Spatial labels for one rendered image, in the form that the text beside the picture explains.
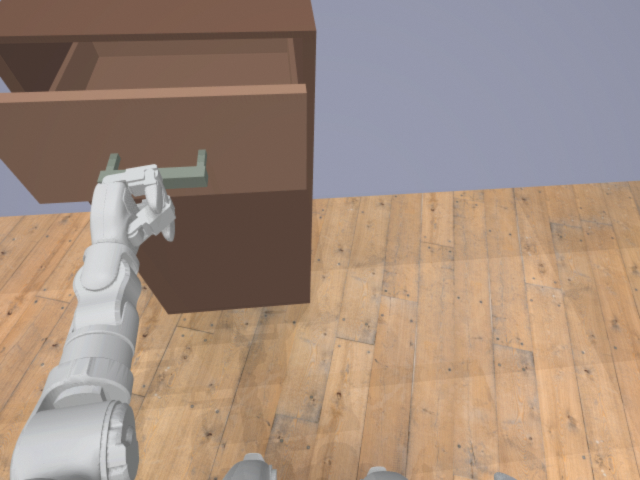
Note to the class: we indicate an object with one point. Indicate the drawer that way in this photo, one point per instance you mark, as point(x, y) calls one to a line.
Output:
point(159, 102)

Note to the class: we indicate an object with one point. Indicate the robot left thigh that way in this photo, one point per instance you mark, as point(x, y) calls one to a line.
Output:
point(251, 470)

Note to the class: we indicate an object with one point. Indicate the handle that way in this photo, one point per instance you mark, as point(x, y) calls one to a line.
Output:
point(173, 177)

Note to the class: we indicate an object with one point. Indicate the left robot upper arm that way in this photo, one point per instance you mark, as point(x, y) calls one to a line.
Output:
point(95, 441)

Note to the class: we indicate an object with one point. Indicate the robot left forearm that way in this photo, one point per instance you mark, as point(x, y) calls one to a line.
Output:
point(97, 355)

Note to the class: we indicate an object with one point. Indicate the cabinet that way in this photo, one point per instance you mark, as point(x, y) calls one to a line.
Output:
point(230, 251)

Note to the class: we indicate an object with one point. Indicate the robot left hand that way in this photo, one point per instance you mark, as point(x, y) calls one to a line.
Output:
point(115, 217)

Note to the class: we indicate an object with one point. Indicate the right robot shin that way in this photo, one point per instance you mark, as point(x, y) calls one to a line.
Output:
point(376, 469)

